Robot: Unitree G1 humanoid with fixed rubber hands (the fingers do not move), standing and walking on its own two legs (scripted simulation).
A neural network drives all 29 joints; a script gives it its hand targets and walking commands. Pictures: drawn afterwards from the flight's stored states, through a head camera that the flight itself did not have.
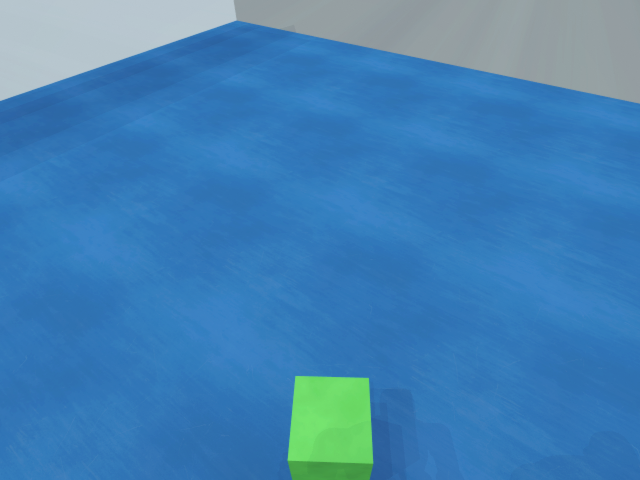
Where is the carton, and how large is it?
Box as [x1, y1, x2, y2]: [288, 376, 372, 479]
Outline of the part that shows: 295,376 288,450 288,464 292,479 369,479 372,466 372,448 368,378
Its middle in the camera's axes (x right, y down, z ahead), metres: +0.02 +0.53 +1.06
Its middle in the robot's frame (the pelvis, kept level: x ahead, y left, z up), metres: +0.43 +0.02 -0.65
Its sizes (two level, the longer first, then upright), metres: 0.210 0.200 0.250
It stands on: the floor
